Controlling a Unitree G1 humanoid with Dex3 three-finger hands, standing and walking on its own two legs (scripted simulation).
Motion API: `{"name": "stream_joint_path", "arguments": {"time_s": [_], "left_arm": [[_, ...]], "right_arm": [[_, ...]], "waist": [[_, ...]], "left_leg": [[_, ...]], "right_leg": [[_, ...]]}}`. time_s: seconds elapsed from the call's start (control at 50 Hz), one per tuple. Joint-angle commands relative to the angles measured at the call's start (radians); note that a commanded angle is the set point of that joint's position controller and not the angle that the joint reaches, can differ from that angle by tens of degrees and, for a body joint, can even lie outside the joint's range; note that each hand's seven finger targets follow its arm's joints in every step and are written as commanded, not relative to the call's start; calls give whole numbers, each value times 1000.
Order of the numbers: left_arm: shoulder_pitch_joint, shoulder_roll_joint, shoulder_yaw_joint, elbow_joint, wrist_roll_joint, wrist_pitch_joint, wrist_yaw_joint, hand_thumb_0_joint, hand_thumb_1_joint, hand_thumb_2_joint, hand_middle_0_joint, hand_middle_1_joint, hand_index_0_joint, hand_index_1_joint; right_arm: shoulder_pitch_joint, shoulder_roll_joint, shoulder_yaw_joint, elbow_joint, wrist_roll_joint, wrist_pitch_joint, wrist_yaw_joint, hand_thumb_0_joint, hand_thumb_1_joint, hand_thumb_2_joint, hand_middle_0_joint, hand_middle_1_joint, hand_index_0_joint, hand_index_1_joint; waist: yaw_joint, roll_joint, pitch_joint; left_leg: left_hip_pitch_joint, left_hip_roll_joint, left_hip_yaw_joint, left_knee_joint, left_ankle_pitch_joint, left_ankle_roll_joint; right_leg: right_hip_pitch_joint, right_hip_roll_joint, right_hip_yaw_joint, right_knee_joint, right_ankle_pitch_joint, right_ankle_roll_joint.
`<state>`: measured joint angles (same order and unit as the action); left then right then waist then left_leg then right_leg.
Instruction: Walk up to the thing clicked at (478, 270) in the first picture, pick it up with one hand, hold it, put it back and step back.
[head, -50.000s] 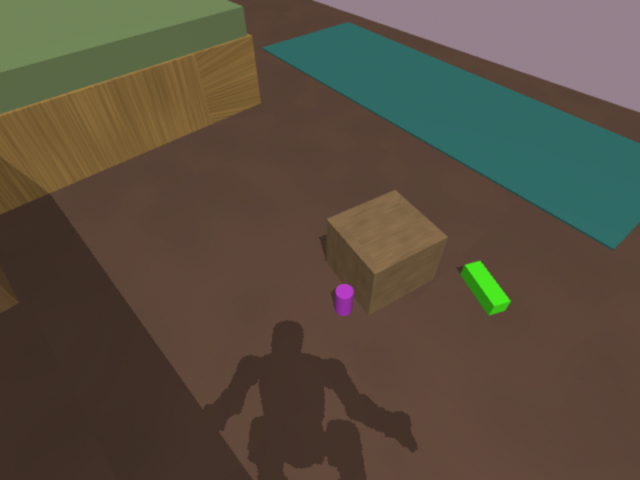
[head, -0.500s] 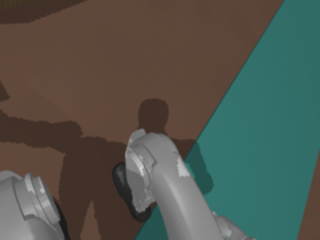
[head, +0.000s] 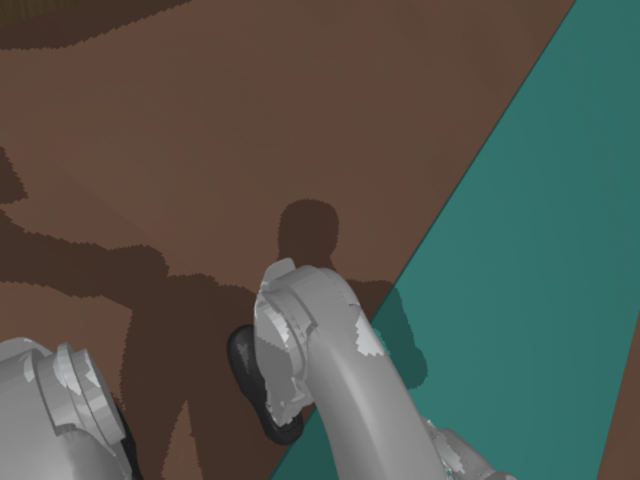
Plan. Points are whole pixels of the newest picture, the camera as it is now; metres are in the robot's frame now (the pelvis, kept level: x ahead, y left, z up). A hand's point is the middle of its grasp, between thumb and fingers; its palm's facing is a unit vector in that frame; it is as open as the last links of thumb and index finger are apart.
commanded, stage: settle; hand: left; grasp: from above
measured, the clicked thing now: out of the picture +0.46 +0.34 -0.28
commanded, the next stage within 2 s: lift in 0.78 s
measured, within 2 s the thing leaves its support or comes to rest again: leaves its support in 0.18 s
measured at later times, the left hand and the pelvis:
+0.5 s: hand out of the picture +0.44 +0.35 -0.19, palm faces -0.41 -0.13 -0.90, open 10.4 cm; pelvis +0.00 +0.00 +0.01, yaw +3 degrees
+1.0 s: hand out of the picture +0.43 +0.35 -0.14, palm faces -0.44 -0.13 -0.89, open 10.4 cm; pelvis +0.00 -0.01 +0.03, yaw +7 degrees
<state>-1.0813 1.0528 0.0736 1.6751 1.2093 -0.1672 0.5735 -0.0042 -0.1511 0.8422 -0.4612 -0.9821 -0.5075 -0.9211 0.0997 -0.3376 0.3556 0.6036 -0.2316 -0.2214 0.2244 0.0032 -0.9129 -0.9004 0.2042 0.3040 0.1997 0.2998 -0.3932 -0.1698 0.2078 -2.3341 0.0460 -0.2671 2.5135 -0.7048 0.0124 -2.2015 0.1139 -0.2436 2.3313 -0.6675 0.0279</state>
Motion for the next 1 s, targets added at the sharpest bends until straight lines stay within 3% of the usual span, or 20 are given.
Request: {"name": "stream_joint_path", "arguments": {"time_s": [0.0, 0.06, 0.08, 0.1, 0.14, 0.22, 0.24, 0.28, 0.32, 0.4, 0.5, 0.56, 0.6, 0.78, 0.84, 0.86, 0.88, 0.9, 0.92, 0.98], "left_arm": [[-234, 239, 41, -166, -12, 5, 9, 0, 386, 993, -774, -983, -792, -967], [-214, 252, 73, -218, -5, 10, 6, 0, 415, 968, -792, -967, -814, -946], [-215, 242, 78, -233, -2, 11, 2, 0, 415, 973, -799, -950, -814, -935], [-259, 217, 60, -301, -1, 4, -7, 0, 397, 951, -780, -944, -798, -926], [-263, 229, 73, -380, 0, 7, -16, 0, 414, 967, -796, -937, -809, -924], [-250, 170, 48, -461, -8, 13, -37, 0, 455, 940, -820, -919, -838, -901], [-242, 136, 37, -454, -14, 20, -42, 0, 488, 935, -833, -917, -855, -894], [-234, 156, 57, -490, -12, 30, -53, 0, 511, 935, -842, -929, -867, -902], [-235, 89, 28, -467, -15, 49, -71, 0, 546, 903, -856, -923, -889, -890], [-227, 18, -3, -434, -35, 78, -108, 0, 584, 927, -897, -928, -925, -899], [-253, 0, -17, -477, -41, 82, -166, 0, 641, 994, -961, -958, -983, -937], [-244, 23, 0, -474, -45, 82, -185, 0, 664, 1015, -983, -964, -1002, -945], [-268, 18, -5, -509, -43, 75, -205, 0, 644, 1036, -979, -955, -991, -944], [-289, 34, 20, -600, -38, 54, -240, 0, 640, 1097, -973, -965, -977, -961], [-279, 41, 27, -606, -32, 53, -247, 0, 632, 994, -974, -988, -1000, -960], [-274, 30, 24, -618, -37, 53, -252, 0, 580, 1003, -894, -916, -920, -891], [-252, 35, 31, -631, -42, 55, -256, 0, 586, 955, -922, -974, -953, -941], [-244, 36, 32, -642, -49, 63, -261, 0, 544, 981, -846, -894, -873, -870], [-235, 33, 33, -639, -52, 67, -268, 0, 563, 966, -905, -973, -933, -942], [-234, 13, 17, -645, -68, 78, -299, 0, 636, 932, -910, -958, -950, -913]], "right_arm": [[218, -337, -112, 30, 9, 9, -4, 0, -913, -904, 200, 300, 199, 300], [216, -333, -128, 35, 9, 17, 1, 0, -912, -904, 199, 300, 199, 300], [227, -332, -135, 32, 12, 19, 3, 0, -913, -905, 199, 300, 199, 300], [217, -344, -154, 27, 16, 16, 3, 0, -912, -904, 199, 300, 199, 300], [219, -335, -167, 27, 23, 19, 7, 0, -912, -904, 199, 300, 199, 300], [214, -302, -191, 30, 45, 24, 13, 0, -909, -903, 199, 300, 199, 300], [225, -306, -203, 45, 50, 28, 12, 0, -906, -902, 199, 300, 199, 300], [230, -295, -219, 44, 58, 33, 15, 0, -905, -901, 199, 299, 199, 299], [239, -283, -232, 56, 64, 43, 17, 0, -902, -900, 200, 299, 199, 299], [250, -270, -249, 58, 83, 56, 17, 0, -906, -901, 199, 299, 199, 299], [254, -252, -261, 45, 96, 77, 3, 0, -908, -902, 199, 300, 199, 300], [257, -250, -267, 38, 101, 94, -11, 0, -909, -903, 199, 300, 199, 300], [260, -244, -273, 36, 104, 105, -21, 0, -908, -902, 199, 300, 199, 300], [279, -235, -298, 24, 113, 146, -62, 0, -903, -900, 200, 300, 199, 300], [295, -234, -307, 28, 115, 159, -74, 0, -936, -914, 198, 300, 198, 300], [296, -226, -309, 27, 117, 163, -76, 0, -882, -891, 201, 299, 200, 299], [294, -220, -311, 28, 119, 168, -78, 0, -931, -911, 199, 300, 199, 300], [300, -217, -318, 27, 125, 172, -81, 0, -881, -891, 201, 299, 200, 299], [299, -218, -325, 31, 129, 177, -84, 0, -929, -910, 199, 300, 199, 300], [304, -212, -334, 39, 136, 194, -95, 0, -912, -903, 200, 300, 199, 300]], "waist": [[-29, 641, -712], [-3, 674, -755], [-11, 667, -747], [-7, 697, -753], [16, 736, -812], [37, 740, -894], [43, 725, -874], [66, 729, -899], [59, 703, -897], [62, 642, -851], [79, 586, -902], [87, 545, -901], [81, 554, -912], [114, 588, -986], [118, 569, -998], [125, 579, -1036], [141, 589, -1063], [149, 582, -1087], [150, 589, -1068], [149, 548, -1057]], "left_leg": [[562, 40, 60, -256, 270, -16], [577, 37, 75, -248, 310, -18], [563, 33, 81, -241, 311, -16], [574, 29, 84, -245, 306, -23], [617, 28, 87, -256, 318, -24], [626, 27, 107, -257, 322, -14], [602, 21, 112, -258, 317, -15], [603, 20, 118, -274, 304, -14], [595, 16, 125, -276, 311, -9], [543, 5, 130, -306, 250, 0], [523, -4, 150, -313, 230, 9], [495, -11, 163, -312, 229, 11], [515, -12, 165, -319, 227, 11], [586, -23, 179, -358, 259, 3], [598, -25, 185, -362, 262, 6], [612, -25, 188, -369, 275, 6], [632, -24, 190, -379, 293, 7], [661, -24, 191, -389, 302, 11], [654, -26, 195, -398, 300, 10], [638, -26, 202, -409, 281, 15]], "right_leg": [[360, 22, -52, -185, 299, -53], [371, 24, -48, -182, 326, -57], [367, 23, -46, -184, 329, -59], [338, 18, -43, -182, 316, -67], [341, 16, -39, -181, 320, -68], [368, 19, -18, -191, 344, -63], [326, 12, -22, -195, 336, -69], [329, 13, -11, -193, 323, -69], [317, 10, -7, -198, 330, -64], [283, 4, 5, -213, 286, -66], [322, 0, 30, -236, 265, -66], [344, -5, 43, -252, 254, -66], [336, -7, 47, -255, 249, -68], [331, -21, 59, -268, 256, -78], [351, -23, 64, -284, 256, -78], [371, -23, 69, -283, 267, -76], [387, -24, 73, -280, 283, -74], [392, -23, 78, -295, 289, -71], [381, -26, 78, -300, 286, -72], [393, -25, 89, -327, 270, -74]]}}
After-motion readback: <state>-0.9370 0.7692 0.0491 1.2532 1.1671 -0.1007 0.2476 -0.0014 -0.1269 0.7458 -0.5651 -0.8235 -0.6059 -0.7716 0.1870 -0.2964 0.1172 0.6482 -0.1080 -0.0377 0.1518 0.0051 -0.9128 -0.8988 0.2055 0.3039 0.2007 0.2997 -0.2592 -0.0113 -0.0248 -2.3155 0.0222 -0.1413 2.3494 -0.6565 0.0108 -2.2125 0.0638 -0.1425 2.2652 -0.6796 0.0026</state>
